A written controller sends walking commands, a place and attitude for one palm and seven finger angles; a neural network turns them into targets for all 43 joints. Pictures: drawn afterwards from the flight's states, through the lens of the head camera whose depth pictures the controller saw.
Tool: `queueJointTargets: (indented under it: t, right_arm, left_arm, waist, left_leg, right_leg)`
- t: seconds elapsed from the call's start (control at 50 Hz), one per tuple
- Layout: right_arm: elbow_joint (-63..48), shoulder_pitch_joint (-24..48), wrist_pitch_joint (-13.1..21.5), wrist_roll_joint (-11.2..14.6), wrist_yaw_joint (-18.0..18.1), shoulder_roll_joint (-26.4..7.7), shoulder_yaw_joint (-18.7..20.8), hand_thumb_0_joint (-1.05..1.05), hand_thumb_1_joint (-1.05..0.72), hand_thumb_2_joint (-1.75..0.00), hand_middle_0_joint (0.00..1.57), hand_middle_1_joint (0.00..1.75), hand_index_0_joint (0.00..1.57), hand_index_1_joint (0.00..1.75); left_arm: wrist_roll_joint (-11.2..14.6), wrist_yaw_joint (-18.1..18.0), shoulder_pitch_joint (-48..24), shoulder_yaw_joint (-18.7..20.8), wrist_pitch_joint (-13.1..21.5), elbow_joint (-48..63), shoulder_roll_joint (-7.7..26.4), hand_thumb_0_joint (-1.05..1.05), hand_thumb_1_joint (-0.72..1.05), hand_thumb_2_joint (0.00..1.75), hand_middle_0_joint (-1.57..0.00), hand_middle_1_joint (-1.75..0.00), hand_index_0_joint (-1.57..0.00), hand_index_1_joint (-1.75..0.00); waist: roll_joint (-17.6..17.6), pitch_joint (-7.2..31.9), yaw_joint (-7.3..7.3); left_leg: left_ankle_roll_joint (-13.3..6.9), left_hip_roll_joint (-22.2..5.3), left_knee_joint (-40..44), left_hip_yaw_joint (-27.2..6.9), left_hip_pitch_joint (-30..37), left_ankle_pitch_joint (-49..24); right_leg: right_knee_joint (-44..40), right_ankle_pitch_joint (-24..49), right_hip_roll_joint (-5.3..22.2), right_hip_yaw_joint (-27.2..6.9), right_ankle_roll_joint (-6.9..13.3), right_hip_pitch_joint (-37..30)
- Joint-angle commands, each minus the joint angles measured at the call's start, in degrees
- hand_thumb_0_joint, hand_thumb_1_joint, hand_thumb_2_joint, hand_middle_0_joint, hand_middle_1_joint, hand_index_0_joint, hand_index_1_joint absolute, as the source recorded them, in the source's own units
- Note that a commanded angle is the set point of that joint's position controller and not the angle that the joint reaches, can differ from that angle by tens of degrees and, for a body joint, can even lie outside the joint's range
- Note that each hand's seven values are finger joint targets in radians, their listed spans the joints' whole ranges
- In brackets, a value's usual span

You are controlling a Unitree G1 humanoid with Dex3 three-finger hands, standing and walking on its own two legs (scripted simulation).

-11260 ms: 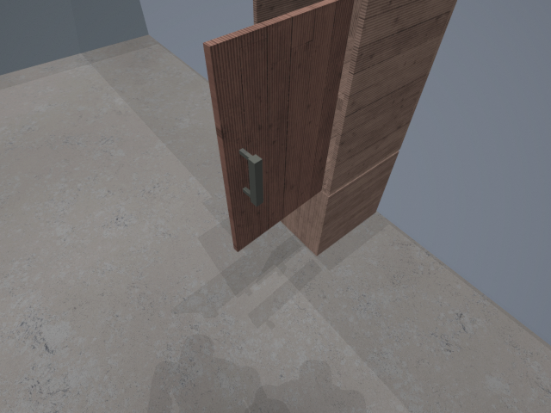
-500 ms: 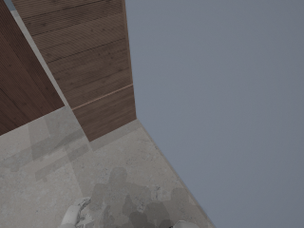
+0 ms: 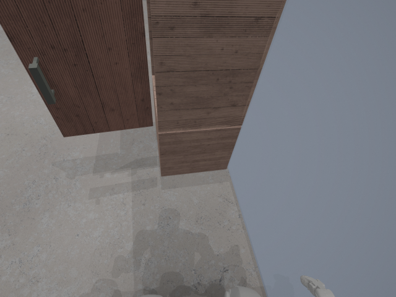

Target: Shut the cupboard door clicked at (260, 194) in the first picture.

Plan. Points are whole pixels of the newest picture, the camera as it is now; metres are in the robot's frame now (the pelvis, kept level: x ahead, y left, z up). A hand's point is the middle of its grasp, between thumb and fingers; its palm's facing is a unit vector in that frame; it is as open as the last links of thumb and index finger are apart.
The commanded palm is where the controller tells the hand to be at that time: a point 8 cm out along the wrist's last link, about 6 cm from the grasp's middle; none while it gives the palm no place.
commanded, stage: turn to face it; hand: left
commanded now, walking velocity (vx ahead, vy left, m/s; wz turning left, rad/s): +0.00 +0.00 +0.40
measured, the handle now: (44, 81) +0.66 +0.54 -0.04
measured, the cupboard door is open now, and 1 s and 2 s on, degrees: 94 94 94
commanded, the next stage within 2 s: take the last steps up to it in 0.36 s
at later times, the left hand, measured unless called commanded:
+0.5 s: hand out of the picture +0.03 +0.13 -0.15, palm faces +0.22 -0.95 -0.23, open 7.3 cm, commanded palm none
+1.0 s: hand out of the picture +0.10 +0.20 -0.16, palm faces +0.29 -0.94 -0.18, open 7.4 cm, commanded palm none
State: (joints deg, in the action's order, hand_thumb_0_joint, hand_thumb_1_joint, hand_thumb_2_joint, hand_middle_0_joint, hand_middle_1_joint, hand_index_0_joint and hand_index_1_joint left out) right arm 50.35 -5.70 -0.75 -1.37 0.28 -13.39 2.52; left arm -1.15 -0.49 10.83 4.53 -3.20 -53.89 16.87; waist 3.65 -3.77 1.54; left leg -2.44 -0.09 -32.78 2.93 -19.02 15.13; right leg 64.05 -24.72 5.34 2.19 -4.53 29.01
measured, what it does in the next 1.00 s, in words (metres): steps on the spot, turning left: right foot, then left foot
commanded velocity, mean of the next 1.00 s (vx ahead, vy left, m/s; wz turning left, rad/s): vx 0.17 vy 0.05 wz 0.19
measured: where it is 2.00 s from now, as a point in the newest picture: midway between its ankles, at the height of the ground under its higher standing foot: (179, 279)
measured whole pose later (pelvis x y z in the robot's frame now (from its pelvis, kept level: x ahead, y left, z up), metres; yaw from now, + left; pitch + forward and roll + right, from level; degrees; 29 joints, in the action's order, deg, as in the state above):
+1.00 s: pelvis +0.08 +0.00 +0.01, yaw +16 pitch -1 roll +0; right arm 62.7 -21.9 2.6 -1.2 1.0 -7.0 0.4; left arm -1.4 1.2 9.5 2.3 -0.4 -57.3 11.5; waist 1.8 -3.2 -0.1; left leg -3.7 3.2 -17.0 3.0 -0.4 15.9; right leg 49.5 -15.4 5.7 3.5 -1.0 29.8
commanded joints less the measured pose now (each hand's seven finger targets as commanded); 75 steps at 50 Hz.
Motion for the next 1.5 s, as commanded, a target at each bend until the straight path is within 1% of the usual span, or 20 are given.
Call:
queueJointTargets:
  t: [0.0, 0.18, 0.2, 0.24, 0.32, 0.44, 0.54, 0.6, 0.64, 0.7, 0.82, 1.0, 1.06, 1.08, 1.1, 1.12, 1.14, 1.18, 1.26, 1.48]
  right_arm:
    - [-1.7, -4.8, 0.6, 0.2, 0.7, -10.9, 2.5, 0.00, -0.90, -0.90, 0.20, 0.30, 0.20, 0.30]
    - [-1.6, -1.5, -0.8, 0.4, 0.3, -10.2, 3.2, 0.00, -0.90, -0.90, 0.20, 0.30, 0.20, 0.30]
    - [-1.7, -1.3, -0.8, 0.8, 0.1, -8.9, 3.0, 0.00, -0.90, -0.90, 0.20, 0.30, 0.20, 0.30]
    - [-3.5, -0.5, -0.9, 1.1, -0.7, -4.7, 2.4, 0.00, -0.90, -0.90, 0.20, 0.30, 0.20, 0.30]
    - [0.8, -1.4, -2.3, 0.6, -1.1, -4.4, 2.9, 0.00, -0.90, -0.90, 0.20, 0.30, 0.20, 0.30]
    - [2.3, 1.3, -1.7, 0.9, -0.9, -1.3, 1.5, 0.00, -0.90, -0.90, 0.20, 0.30, 0.20, 0.30]
    - [2.9, 0.3, -0.3, 0.6, -1.2, -1.7, 0.9, 0.00, -0.90, -0.90, 0.20, 0.30, 0.20, 0.30]
    - [4.9, -5.8, 0.8, 0.4, -0.9, -2.8, 0.7, 0.00, -0.90, -0.90, 0.20, 0.30, 0.20, 0.30]
    - [6.2, -14.7, 1.2, -0.7, -0.1, -11.8, 2.8, 0.00, -0.90, -0.90, 0.20, 0.30, 0.20, 0.30]
    - [6.0, -14.5, 1.9, -0.3, 1.1, -8.2, 1.4, 0.00, -0.90, -0.90, 0.20, 0.30, 0.20, 0.30]
    - [7.7, -16.3, 4.4, 0.4, 1.4, -4.1, 0.0, 0.00, -0.90, -0.90, 0.20, 0.30, 0.20, 0.30]
    - [12.1, -22.3, 4.4, -0.1, 1.5, -3.1, 0.1, 0.00, -0.90, -0.90, 0.20, 0.30, 0.20, 0.30]
    - [13.1, -21.2, 4.1, -0.1, 1.6, -3.0, 0.0, 0.00, -0.90, -0.90, 0.20, 0.30, 0.20, 0.30]
    - [13.3, -20.9, 4.2, 0.3, 1.6, -2.6, 0.0, 0.00, -0.90, -0.90, 0.20, 0.30, 0.20, 0.30]
    - [12.6, -20.6, 4.5, 0.9, 1.3, -1.7, 0.0, 0.00, -0.90, -0.90, 0.20, 0.30, 0.20, 0.30]
    - [10.4, -21.3, 4.6, 1.4, 1.1, 0.0, 0.1, 0.00, -0.90, -0.90, 0.20, 0.30, 0.20, 0.30]
    - [10.2, -19.0, 3.8, 1.2, 1.0, -1.9, 0.6, 0.00, -0.90, -0.90, 0.20, 0.30, 0.20, 0.30]
    - [9.1, -13.1, 2.9, 0.3, 0.2, -0.1, 1.1, 0.00, -0.90, -0.90, 0.20, 0.30, 0.20, 0.30]
    - [11.1, -17.3, 1.3, -0.3, -0.7, 3.5, 0.8, 0.00, -0.90, -0.90, 0.20, 0.30, 0.20, 0.30]
    - [6.9, -8.3, 3.0, 0.0, -1.2, 1.4, 0.4, 0.00, -0.90, -0.90, 0.20, 0.30, 0.20, 0.30]
  left_arm:
    - [0.2, -0.1, 0.4, -0.2, 1.4, 5.0, 1.8, 0.00, 0.90, 0.90, -0.20, -0.30, -0.20, -0.30]
    - [0.7, -0.5, 5.1, -0.4, 2.5, 4.8, 1.2, 0.00, 0.90, 0.90, -0.20, -0.30, -0.20, -0.30]
    - [0.5, -0.7, 7.1, 0.0, 3.1, 4.4, 3.0, 0.00, 0.90, 0.90, -0.20, -0.30, -0.20, -0.30]
    - [-0.7, -1.2, 8.0, 1.1, 3.8, 4.6, 10.4, 0.00, 0.90, 0.90, -0.20, -0.30, -0.20, -0.30]
    - [0.0, -1.5, 2.0, 0.0, 4.1, 5.4, 4.0, 0.00, 0.90, 0.90, -0.20, -0.30, -0.20, -0.30]
    - [-0.4, -1.6, 8.0, 0.2, 4.6, 1.7, 4.2, 0.00, 0.90, 0.90, -0.20, -0.30, -0.20, -0.30]
    - [-0.6, -0.8, 9.3, 1.0, 4.9, -1.0, 5.8, 0.00, 0.90, 0.90, -0.20, -0.30, -0.20, -0.30]
    - [0.0, 0.0, 5.5, 1.0, 4.6, -1.1, 5.4, 0.00, 0.90, 0.90, -0.20, -0.30, -0.20, -0.30]
    - [0.4, 1.0, 1.9, -0.1, 4.2, 2.2, -0.6, 0.00, 0.90, 0.90, -0.20, -0.30, -0.20, -0.30]
    - [-0.5, 1.3, -4.6, -0.5, 4.2, 3.0, 0.1, 0.00, 0.90, 0.90, -0.20, -0.30, -0.20, -0.30]
    - [-0.4, 1.5, 0.0, -1.3, 4.3, -0.6, -1.6, 0.00, 0.90, 0.90, -0.20, -0.30, -0.20, -0.30]
    - [-0.2, 1.7, -9.1, -2.0, 4.5, 3.1, -3.6, 0.00, 0.90, 0.90, -0.20, -0.30, -0.20, -0.30]
    - [-0.2, 1.6, -4.1, -1.2, 4.9, 1.9, -3.1, 0.00, 0.90, 0.90, -0.20, -0.30, -0.20, -0.30]
    - [-0.2, 1.4, 1.9, -0.7, 5.3, 0.1, -1.8, 0.00, 0.90, 0.90, -0.20, -0.30, -0.20, -0.30]
    - [-0.3, 1.0, 10.7, 0.4, 6.1, -2.5, 1.7, 0.00, 0.90, 0.90, -0.20, -0.30, -0.20, -0.30]
    - [-0.3, 0.2, 18.0, 1.7, 6.2, -4.5, 6.8, 0.00, 0.90, 0.90, -0.20, -0.30, -0.20, -0.30]
    - [0.5, -0.1, 17.0, 1.7, 6.2, -4.2, 7.1, 0.00, 0.90, 0.90, -0.20, -0.30, -0.20, -0.30]
    - [0.5, -0.5, 7.7, 0.6, 6.1, -1.7, 2.0, 0.00, 0.90, 0.90, -0.20, -0.30, -0.20, -0.30]
    - [0.0, -0.5, 4.4, -0.5, 7.7, -2.1, -2.8, 0.00, 0.90, 0.90, -0.20, -0.30, -0.20, -0.30]
    - [-0.1, 0.0, 7.5, -0.2, 7.0, -6.7, 0.7, 0.00, 0.90, 0.90, -0.20, -0.30, -0.20, -0.30]
  waist:
    - [-9.5, 8.4, -2.34]
    - [-11.3, 8.2, -0.26]
    - [-7.1, 8.5, 0.72]
    - [12.3, 6.7, 1.61]
    - [7.3, 3.0, -1.39]
    - [5.8, 5.4, 1.44]
    - [6.4, 4.5, 1.88]
    - [2.8, 2.9, -1.93]
    - [-22.0, 3.0, -6.23]
    - [-13.2, -2.2, -5.29]
    - [-8.7, 0.9, -1.92]
    - [-8.6, -3.5, -4.05]
    - [-7.7, -2.2, -1.12]
    - [-5.6, 0.1, 1.45]
    - [0.2, 5.7, 4.82]
    - [11.6, 10.3, 6.09]
    - [8.2, 9.3, 5.66]
    - [2.5, -0.9, 2.34]
    - [2.3, 1.2, -2.34]
    - [4.3, 0.8, -1.36]
  left_leg:
    - [-6.9, -14.1, 11.9, -13.4, 13.0, -28.5]
    - [-4.6, -10.5, 6.4, -16.1, 4.4, -21.4]
    - [-1.9, -7.6, 2.5, -14.5, -0.1, -15.4]
    - [4.3, 3.4, -20.3, -3.5, -11.3, 20.2]
    - [5.3, -0.5, -35.5, -5.2, -12.7, 10.9]
    - [6.2, 0.4, -17.2, -0.7, -7.5, 12.6]
    - [4.7, 0.0, -4.8, 1.5, -2.9, 11.5]
    - [3.0, 0.6, 9.3, 2.8, 12.3, 2.6]
    - [-7.2, -18.9, 19.0, -24.2, 24.7, 6.8]
    - [-11.2, -18.2, 22.5, -24.7, 16.1, 7.3]
    - [-8.5, -11.9, 20.7, -10.7, 19.4, -21.8]
    - [-8.8, -13.2, 20.1, -9.5, 16.3, -19.8]
    - [-6.7, -11.1, 13.2, -7.1, 12.4, -22.0]
    - [-4.8, -8.4, 5.6, -5.6, 8.3, -23.0]
    - [-2.2, -4.8, -6.9, -2.7, -1.2, -17.4]
    - [0.8, 2.7, -23.5, 2.1, -13.4, 12.5]
    - [0.9, -0.1, -34.3, -2.6, -14.1, 19.8]
    - [1.2, -4.7, -37.1, -5.6, -16.7, 9.6]
    - [3.6, -5.9, -25.8, -2.3, -8.5, 1.1]
    - [4.1, -0.9, 4.8, 3.1, 4.7, -5.4]
  right_leg:
    - [-3.2, 2.0, -0.1, -1.8, -0.3, 2.3]
    - [-33.8, 9.2, -4.3, 1.2, 1.1, -18.2]
    - [-41.3, 14.4, -1.6, -1.3, 1.9, -25.0]
    - [-47.9, 27.0, 21.9, -21.0, 13.0, -25.3]
    - [-45.4, 31.9, 13.0, -9.2, 12.5, -20.5]
    - [-42.3, 45.3, 12.4, -4.8, 12.6, -28.5]
    - [-44.2, 26.8, 15.2, -7.7, 13.2, -28.0]
    - [-40.7, 10.2, 11.5, -2.9, 9.0, -15.2]
    - [-16.2, -8.2, -0.8, 8.2, 3.2, 6.3]
    - [-0.3, -2.6, 1.0, -1.5, 4.8, 11.8]
    - [-3.5, 8.2, 0.6, 0.4, 3.7, 7.3]
    - [-21.7, 9.0, -0.7, 2.8, 4.6, 0.6]
    - [-30.5, 11.4, -3.4, 4.5, 5.8, -12.4]
    - [-34.2, 14.4, -3.7, 3.8, 6.6, -22.9]
    - [-36.1, 16.7, 3.9, -5.5, 9.8, -38.2]
    - [-43.3, 22.3, 19.9, -25.1, 16.3, -48.1]
    - [-49.4, 10.2, 23.8, -30.5, 19.6, -39.0]
    - [-54.4, -3.4, 19.5, -24.5, 17.2, -22.5]
    - [-55.7, 11.7, 12.4, -6.0, 13.3, -14.4]
    - [-46.3, 21.4, 9.6, -1.0, 11.1, -17.0]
